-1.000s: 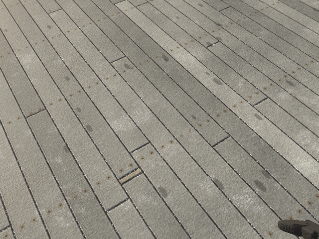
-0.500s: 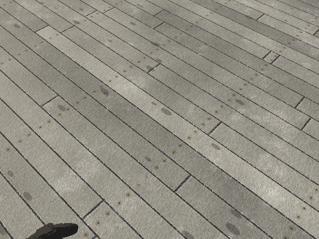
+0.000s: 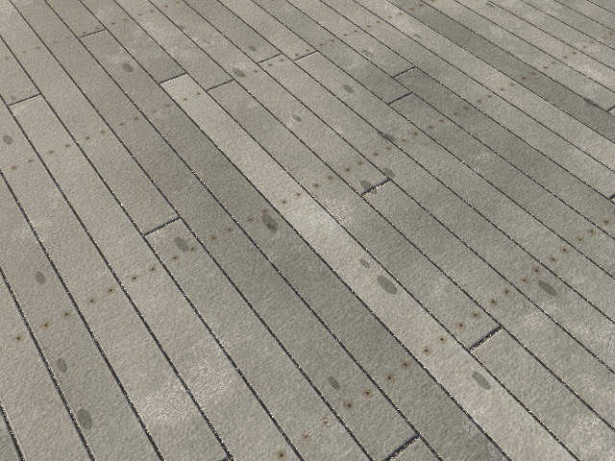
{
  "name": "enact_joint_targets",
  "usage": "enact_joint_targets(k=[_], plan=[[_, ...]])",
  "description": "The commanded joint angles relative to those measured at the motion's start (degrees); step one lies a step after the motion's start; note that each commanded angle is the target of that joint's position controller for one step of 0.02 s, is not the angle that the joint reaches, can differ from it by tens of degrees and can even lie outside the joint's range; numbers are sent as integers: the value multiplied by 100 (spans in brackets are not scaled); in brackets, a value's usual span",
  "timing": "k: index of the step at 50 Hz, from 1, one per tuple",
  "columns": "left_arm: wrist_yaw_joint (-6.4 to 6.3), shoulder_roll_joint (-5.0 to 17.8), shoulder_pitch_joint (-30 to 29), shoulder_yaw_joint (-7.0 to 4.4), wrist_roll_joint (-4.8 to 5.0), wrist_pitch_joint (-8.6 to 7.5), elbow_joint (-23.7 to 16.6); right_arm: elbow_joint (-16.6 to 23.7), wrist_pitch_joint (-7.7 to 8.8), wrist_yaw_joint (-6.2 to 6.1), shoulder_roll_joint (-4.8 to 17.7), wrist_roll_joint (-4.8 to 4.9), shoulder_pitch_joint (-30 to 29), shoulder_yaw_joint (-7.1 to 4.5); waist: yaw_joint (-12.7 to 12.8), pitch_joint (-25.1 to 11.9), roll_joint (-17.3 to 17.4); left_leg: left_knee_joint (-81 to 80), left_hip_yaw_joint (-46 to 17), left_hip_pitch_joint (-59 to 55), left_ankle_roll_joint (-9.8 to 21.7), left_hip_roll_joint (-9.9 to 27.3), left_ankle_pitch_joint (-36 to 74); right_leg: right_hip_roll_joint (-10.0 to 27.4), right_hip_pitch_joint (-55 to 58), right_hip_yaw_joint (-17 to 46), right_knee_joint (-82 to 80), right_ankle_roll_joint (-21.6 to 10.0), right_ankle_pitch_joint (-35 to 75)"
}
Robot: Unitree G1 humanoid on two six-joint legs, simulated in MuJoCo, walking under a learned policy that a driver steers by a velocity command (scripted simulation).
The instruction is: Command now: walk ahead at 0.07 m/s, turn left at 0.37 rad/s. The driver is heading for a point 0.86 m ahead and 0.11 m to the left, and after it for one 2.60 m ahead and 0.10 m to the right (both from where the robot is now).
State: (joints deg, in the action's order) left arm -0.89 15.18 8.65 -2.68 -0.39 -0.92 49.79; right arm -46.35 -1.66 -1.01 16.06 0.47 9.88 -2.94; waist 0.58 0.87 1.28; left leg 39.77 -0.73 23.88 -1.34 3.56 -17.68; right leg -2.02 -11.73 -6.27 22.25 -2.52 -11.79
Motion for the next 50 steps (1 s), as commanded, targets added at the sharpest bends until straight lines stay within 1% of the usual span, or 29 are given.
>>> enact_joint_targets(k=[1, 2, 3, 4, 5, 6, 7, 8, 9, 12, 17, 21, 24, 25, 26, 27, 28, 29, 32, 35, 38, 39, 40, 41, 43, 45, 46, 48, 50], plan=[[-135, 1095, -117, -293, 111, 106, -289, 428, 50, 67, 531, 25, -36, -182, -70, -251, -595, -551, 204, -118, 138, -62, 44, 1897, 569, 1122, -247, -945, 1887], [-159, 1085, -112, -304, 155, 148, -278, 403, 67, 102, 534, 20, 92, -203, -166, -300, -569, -1101, 289, -457, 242, -162, 559, 1766, 542, 955, 50, -749, 1949], [-167, 997, 120, -299, 158, 158, -211, 412, 80, 104, 737, -8, 188, -273, -174, -380, -320, -1613, -2, -893, 425, -92, 1521, 1470, 393, 697, 527, -400, 1602], [-148, 748, 144, -242, -15, 109, -341, 446, 78, 43, 1325, -47, 380, -428, -22, -624, 855, -1695, -1266, -1722, 845, 820, 3584, 845, -453, 34, 1853, 89, 610], [-159, 587, -349, -190, -115, 72, -595, 458, 84, 29, 1574, -104, 567, -487, -273, -558, 1731, -1881, -2680, -2276, 1928, 1727, 4824, -133, -1959, 36, 2936, 509, -2129], [-123, 727, -525, -226, -104, 52, -615, 470, 165, 34, 1239, -140, 742, -397, -421, -863, 983, -1887, -2629, -2483, 2150, 1689, 4749, -35, -2265, 792, 3939, 531, -2701], [-92, 776, -423, -260, 19, 59, -570, 507, 239, 16, 1158, -115, 515, -386, -268, -842, 698, -1802, -2185, -2480, 1915, 1445, 4616, 99, -2427, 977, 4264, 509, -2358], [-117, 762, -341, -277, 63, 83, -477, 590, 271, -1, 1120, -40, 224, -398, -156, -787, 395, -1764, -1902, -2414, 1647, 1189, 4320, 181, -2533, 1018, 4213, 525, -2004], [-156, 857, -376, -311, 31, 105, -481, 643, 259, -27, 1079, 52, 29, -386, -101, -706, 313, -1797, -1829, -2325, 1515, 1121, 4107, 266, -2571, 1072, 4030, 565, -1693], [-159, 718, -424, -296, 62, 99, -518, 677, 164, -83, 1096, 21, 32, -390, -38, -781, 510, -1837, -1681, -2051, 1466, 858, 4067, 121, -2133, 992, 3528, 690, -1221], [-116, 666, -464, -260, 94, 112, -472, 701, 73, -142, 1135, -4, -30, -399, -142, -849, 684, -1830, -1709, -1791, 1407, 763, 3469, 105, -1432, 965, 2395, 793, -800], [-53, 731, -452, -263, 118, 99, -457, 627, 23, -102, 1054, -45, -106, -328, -220, -655, 834, -1789, -1904, -1469, 1362, 741, 2922, 141, -851, 879, 1725, 699, -820], [27, 670, -118, -256, 90, 8, -325, 577, -10, -114, 914, 21, -273, -229, 33, -498, 727, -1536, -1950, -1248, 1058, 486, 2256, 116, -36, 732, 53, 455, 300], [28, 827, -51, -281, 16, -16, -311, 519, 11, -119, 787, -20, -79, -179, -6, -501, 449, -1372, -1853, -970, 790, 263, 1593, 466, 437, 1045, -245, 298, 921], [0, 1220, 27, -333, -96, -17, -364, 516, 55, -104, 520, -161, 174, -92, -216, -672, -648, -463, -1263, -527, 441, -345, 302, 1489, 918, 2054, -311, -78, 2104], [23, 1188, -164, -284, -197, -25, -317, 607, 80, -116, 542, -108, 123, -117, -320, -469, -1429, -196, -784, -205, 162, -771, -1284, 2154, 374, 2832, -433, -1008, 2343], [42, 918, -339, -206, -202, -81, -403, 538, 81, -143, 921, -116, -32, -206, -132, -379, -1200, 577, -794, -310, -39, -557, -1645, 2241, 113, 2960, -598, -1350, 2003], [33, 883, -397, -191, -165, -115, -377, 499, 63, -157, 1070, -42, -106, -293, -98, -288, -1083, 1082, -777, -177, -124, -558, -1563, 2044, 144, 2755, -598, -1274, 1819], [1, 806, -563, -134, 24, -136, -265, 310, -38, -191, 749, -43, 20, -269, -193, -178, -928, 1221, -753, -146, -376, -329, -1168, 1636, 244, 2174, -448, -928, 1835], [-19, 786, -404, -122, 15, -29, -79, 207, 31, -143, 361, -8, -109, -134, -37, -294, -1029, -160, -288, -710, -417, -277, -718, 1263, 402, 1694, -219, -769, 2247], [-8, 823, -224, -106, 87, 27, 77, -31, 38, -112, 479, 4, 78, -172, -121, -367, -960, -2026, -68, -1579, -225, -373, 891, 1106, 401, 1611, -28, -588, 2144], [16, 787, -79, -84, 72, -14, 122, -33, 21, -116, 680, -47, 49, -201, -52, -428, -760, -2077, -330, -1965, -96, -179, 1484, 1053, 206, 1632, -56, -363, 1749], [73, 755, 7, -63, -27, -80, 128, -9, -7, -141, 969, -80, 72, -244, 88, -516, -279, -1735, -604, -2291, 85, 185, 2453, 859, -76, 1416, 71, -151, 1270], [86, 633, 80, -56, -11, -101, 180, -145, -6, -91, 1005, -66, 36, -266, 212, -522, 315, -1516, -535, -1839, 316, 116, 1800, 466, 143, 979, -9, 73, 514], [53, 710, -296, -61, -8, -51, 222, -183, 58, -15, 565, -131, -58, -149, 15, -264, 68, -1756, -549, -1391, 302, 25, 1057, 380, 268, 847, 190, 222, 270], [-12, 643, -301, -50, 7, 35, 284, -301, 145, -10, 621, -132, -45, -141, 33, -47, 139, -1775, -513, -1249, 187, -43, 1151, 378, 228, 849, 241, 203, 488], [-35, 603, -204, -44, 1, 67, 355, -416, 175, -28, 606, -110, 113, -130, 31, -140, 220, -1823, -484, -1267, 201, -78, 607, 294, 245, 757, 290, 198, 18], [-57, 595, -228, -62, 76, 95, 390, -510, 172, -66, 753, -39, 281, -171, -48, 134, 442, -2029, -720, -1026, 445, -33, -1424, 20, -201, 486, 717, 164, -1435], [-40, 496, -439, -52, 129, -1, 279, -557, 229, -83, 974, -7, 575, -218, -214, 569, 888, -2664, -1768, -930, 898, 621, -2894, -88, -924, 290, 1483, 153, -1705]])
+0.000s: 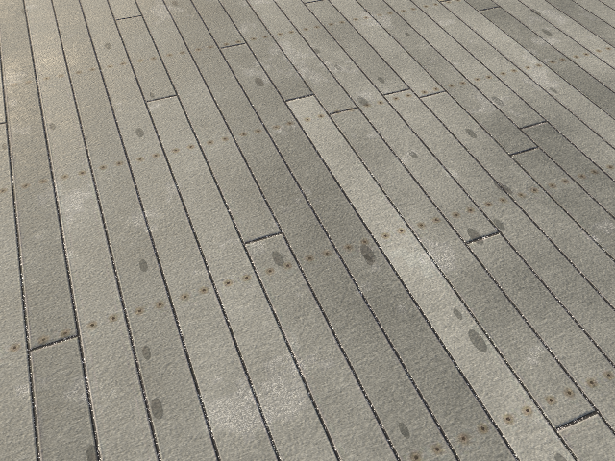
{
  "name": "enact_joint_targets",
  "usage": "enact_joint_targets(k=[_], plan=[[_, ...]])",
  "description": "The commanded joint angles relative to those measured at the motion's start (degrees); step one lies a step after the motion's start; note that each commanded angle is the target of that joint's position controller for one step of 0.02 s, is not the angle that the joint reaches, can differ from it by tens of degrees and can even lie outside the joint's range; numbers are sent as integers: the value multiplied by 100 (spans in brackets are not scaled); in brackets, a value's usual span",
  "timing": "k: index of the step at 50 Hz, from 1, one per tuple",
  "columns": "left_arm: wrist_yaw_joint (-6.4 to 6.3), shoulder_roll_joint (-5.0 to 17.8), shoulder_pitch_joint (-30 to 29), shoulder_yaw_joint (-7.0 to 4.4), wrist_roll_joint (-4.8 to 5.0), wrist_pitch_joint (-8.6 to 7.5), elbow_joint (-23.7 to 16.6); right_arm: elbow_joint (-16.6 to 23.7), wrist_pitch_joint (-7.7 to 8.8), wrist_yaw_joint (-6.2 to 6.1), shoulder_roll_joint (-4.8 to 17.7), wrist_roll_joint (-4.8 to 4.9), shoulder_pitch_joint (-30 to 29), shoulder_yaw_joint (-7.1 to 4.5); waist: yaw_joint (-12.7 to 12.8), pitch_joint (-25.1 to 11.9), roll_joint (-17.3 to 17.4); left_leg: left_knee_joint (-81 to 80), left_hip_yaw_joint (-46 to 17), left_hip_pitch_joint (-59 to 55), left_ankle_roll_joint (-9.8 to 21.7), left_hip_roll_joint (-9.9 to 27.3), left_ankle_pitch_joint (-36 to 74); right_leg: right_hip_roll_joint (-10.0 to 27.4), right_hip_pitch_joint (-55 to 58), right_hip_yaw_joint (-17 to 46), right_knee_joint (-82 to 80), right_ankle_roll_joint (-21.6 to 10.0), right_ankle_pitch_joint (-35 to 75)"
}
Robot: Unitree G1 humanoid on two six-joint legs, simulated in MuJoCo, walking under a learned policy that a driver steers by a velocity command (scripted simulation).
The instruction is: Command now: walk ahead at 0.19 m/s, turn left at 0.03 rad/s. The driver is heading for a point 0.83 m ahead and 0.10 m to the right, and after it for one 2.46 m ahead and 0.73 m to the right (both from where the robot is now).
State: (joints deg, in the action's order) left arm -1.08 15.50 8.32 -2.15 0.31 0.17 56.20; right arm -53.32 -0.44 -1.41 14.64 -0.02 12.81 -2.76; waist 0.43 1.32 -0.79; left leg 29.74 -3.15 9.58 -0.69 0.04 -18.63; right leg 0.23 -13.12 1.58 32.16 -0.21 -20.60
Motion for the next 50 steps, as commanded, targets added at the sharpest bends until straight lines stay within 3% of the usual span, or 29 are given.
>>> enact_joint_targets(k=[1, 3, 5, 6, 7, 8, 9, 10, 11, 12, 13, 15, 17, 20, 25, 28, 29, 30, 31, 32, 33, 34, 35, 37, 38, 39, 42, 45, 50], plan=[[13, 443, -402, -109, 103, -191, -392, 120, 161, -53, 1224, 66, 316, -268, -185, 687, 1325, -1949, -2112, 516, 1088, 1398, -3003, -213, -1038, -433, 912, -144, -589], [93, 496, -303, -146, 160, -354, -379, 150, 263, -62, 1140, 97, 193, -257, -82, 850, 1303, -2028, -2355, 588, 1238, 1647, -2575, 58, -1134, -209, 1077, -335, -602], [166, 436, 223, -161, 172, -468, -152, 278, 275, -28, 1039, 176, -271, -230, 293, 727, 1090, -1713, -1616, 1003, 937, 1267, -1887, 25, -12, -368, -89, -489, -228], [172, 504, 692, -223, 139, -479, 106, 336, 275, -18, 937, 157, -409, -204, 471, 557, 891, -1302, -1152, 1358, 752, 910, -1409, -129, 846, -426, -449, -433, 337], [170, 697, 1225, -294, 91, -478, 298, 408, 308, -7, 677, 103, -502, -129, 623, 316, 289, -294, -583, 1700, 519, 520, -774, 251, 1477, 250, -811, -486, 256], [169, 1218, 1783, -409, 79, -490, 386, 607, 371, -19, 325, 84, -584, -44, 696, 87, -1232, 1518, 307, 2575, 116, -161, -678, 1346, 2093, 2325, -1845, -1022, -864], [240, 1348, 1893, -385, -19, -564, 386, 750, 464, -42, 558, 212, -681, -113, 700, 194, -1549, 2782, -27, 3296, 103, -272, -1572, 2188, 2036, 4026, -2435, -1667, -1315], [234, 1001, 1433, -266, -18, -635, 256, 695, 529, -10, 730, 310, -536, -163, 412, 530, -903, 3425, -340, 3679, 233, 134, -1231, 2187, 1879, 3710, -2370, -1651, -1400], [231, 777, 1193, -206, 10, -676, 141, 590, 579, 46, 730, 300, -401, -166, 296, 596, -690, 3519, -291, 3741, 351, 347, -661, 1879, 1835, 3035, -2341, -1423, -1187], [236, 796, 1064, -196, 17, -687, 87, 547, 617, 67, 695, 246, -399, -184, 224, 573, -530, 3386, -176, 3790, 408, 508, -187, 1717, 1848, 2570, -2371, -1234, -754], [238, 654, 1059, -141, 12, -674, 63, 560, 623, 89, 723, 172, -539, -215, 240, 536, -391, 3168, -121, 3726, 417, 630, 204, 1540, 1869, 2111, -2409, -1065, -40], [200, 572, 1316, -91, -14, -618, 122, 605, 609, 176, 555, 119, -678, -200, 280, 383, -495, 2724, 90, 3444, 278, 665, 649, 1325, 1832, 1448, -2458, -1036, 1172], [122, 643, 1492, -88, -23, -555, 159, 720, 579, 216, 381, 102, -981, -156, 338, 370, -382, 2087, 283, 3371, 106, 585, 952, 1201, 1780, 994, -2486, -1061, 1913], [41, 820, 1583, -110, -24, -503, 137, 959, 572, 271, 179, 125, -1617, -42, 471, 511, -375, 904, 483, 2854, -25, 409, 1636, 1083, 1285, 556, -2630, -1022, 2040], [23, 841, 1847, -160, 79, -473, 254, 1203, 578, 385, 367, 185, -2113, -21, 425, 760, -433, 112, 433, 2450, 184, 299, 2011, 1388, 1434, 369, -2648, -973, 2289], [23, 1002, 1669, -244, 65, -409, 191, 1138, 599, 399, 708, 163, -1611, -155, -30, 266, -548, 19, 558, 1566, 477, 44, 1628, 1496, 1865, 192, -1815, -792, 4389], [23, 1000, 1588, -249, 41, -361, 164, 931, 584, 362, 890, 158, -878, -270, -439, -212, -572, 24, 687, 619, 631, -132, 1545, 1343, 1769, 19, -930, -679, 5312], [13, 907, 1575, -208, -6, -322, 105, 628, 551, 301, 1109, 168, 136, -395, -890, -831, -508, 89, 571, -801, 804, -36, 1501, 1077, 1134, -129, 296, -503, 5171], [22, 505, 1868, -88, -94, -335, -48, 438, 516, 240, 1518, 52, 990, -489, -916, -1651, 471, 63, -1228, -2707, 1284, 1263, 734, 539, -579, -315, 2307, -299, 3004], [65, -130, 2373, 88, 8, -476, -21, 360, 532, 319, 1577, 34, 1095, -442, -574, -2369, 1790, -1102, -3958, -3475, 1986, 2271, -726, -406, -1951, 256, 3846, -122, -1167], [101, 551, 1763, -79, 176, -604, -121, 387, 572, 341, 1040, 97, 708, -293, -658, -1536, 1191, -1504, -3809, -2831, 1686, 2027, -1234, -63, -2535, 661, 4423, -230, -1105], [107, 784, 1283, -151, 298, -678, -274, 474, 611, 332, 830, 98, 189, -228, -527, -696, 885, -1611, -2815, -1934, 1448, 1899, -781, 222, -2735, 503, 4385, -344, -559], [59, 742, 1095, -159, 270, -697, -289, 532, 654, 337, 735, 45, -209, -198, -334, -397, 395, -1751, -2125, -1125, 1324, 1714, -28, 508, -2435, 426, 4102, -360, -18], [34, 531, 1250, -206, 175, -556, -226, 495, 739, 363, 505, -81, -503, -140, 12, -211, 513, -2050, -1187, -197, 1196, 1413, 823, 817, -1786, 505, 3682, -338, 482], [37, 413, 1324, -203, 172, -480, -193, 442, 770, 373, 408, -73, -475, -125, 57, -167, 487, -2125, -841, -42, 1166, 1307, 1183, 850, -1647, 532, 3538, -332, 513], [36, 309, 1330, -203, 182, -407, -227, 357, 785, 354, 469, -66, -439, -135, 130, -115, 557, -2275, -639, 116, 1220, 1322, 1158, 858, -1698, 497, 3424, -283, 555], [11, 380, 773, -244, 152, -296, -488, 227, 817, 244, 651, -103, -252, -178, 64, 228, 392, -2539, -173, 151, 1250, 1334, 1332, 855, -2380, 668, 2829, -154, 1242], [90, 368, 389, -254, 89, -373, -652, 186, 795, 146, 742, -108, -121, -180, -28, 277, 287, -2561, 392, -98, 1115, 1207, 1809, 706, -2579, 599, 1836, -102, 2271], [280, 150, -655, -110, 65, -423, -1134, 29, 678, 50, 885, -26, 423, -187, -442, 486, 116, -2478, 1012, -799, 981, 1292, 2323, 597, -2662, -28, 604, -154, 2779]])
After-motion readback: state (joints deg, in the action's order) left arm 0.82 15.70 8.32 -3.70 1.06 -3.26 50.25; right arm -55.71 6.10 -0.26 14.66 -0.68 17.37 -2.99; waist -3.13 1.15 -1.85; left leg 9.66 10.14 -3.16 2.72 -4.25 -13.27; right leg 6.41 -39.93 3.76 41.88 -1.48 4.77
